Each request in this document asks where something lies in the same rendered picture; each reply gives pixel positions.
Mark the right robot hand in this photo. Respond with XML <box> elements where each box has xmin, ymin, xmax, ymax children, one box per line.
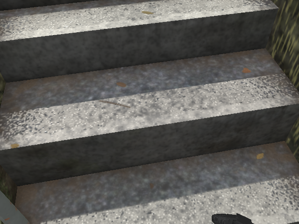
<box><xmin>211</xmin><ymin>213</ymin><xmax>254</xmax><ymax>224</ymax></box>

